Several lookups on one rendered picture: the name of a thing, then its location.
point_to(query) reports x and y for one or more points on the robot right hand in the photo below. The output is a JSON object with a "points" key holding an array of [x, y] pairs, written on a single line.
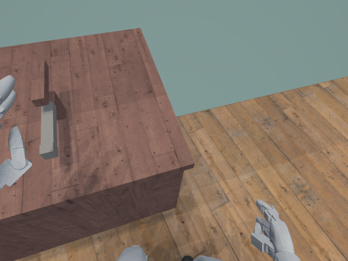
{"points": [[276, 237]]}

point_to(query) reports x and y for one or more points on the left robot thigh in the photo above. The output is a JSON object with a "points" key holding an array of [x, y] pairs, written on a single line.
{"points": [[132, 254]]}

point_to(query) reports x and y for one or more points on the robot left hand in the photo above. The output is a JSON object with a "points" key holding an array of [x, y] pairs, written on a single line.
{"points": [[11, 170]]}

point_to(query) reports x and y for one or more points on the counter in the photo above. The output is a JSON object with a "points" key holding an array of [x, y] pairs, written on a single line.
{"points": [[122, 153]]}

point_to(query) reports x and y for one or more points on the tap lever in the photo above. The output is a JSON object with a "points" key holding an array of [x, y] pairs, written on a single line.
{"points": [[48, 147]]}

